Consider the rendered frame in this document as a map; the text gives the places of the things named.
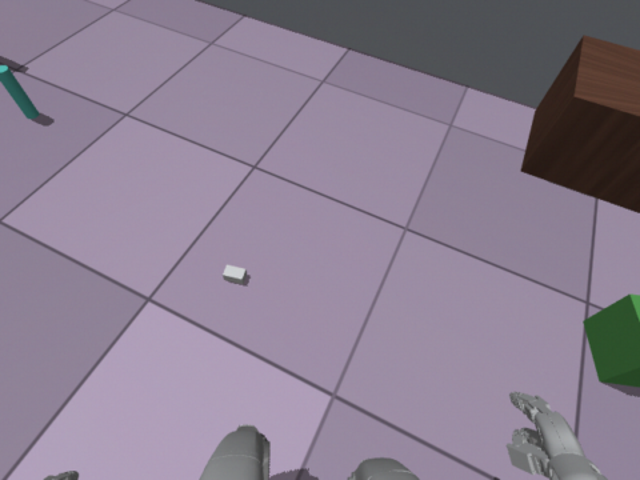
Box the right robot arm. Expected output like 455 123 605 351
548 453 608 480

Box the right robot hand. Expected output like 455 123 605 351
506 392 586 479

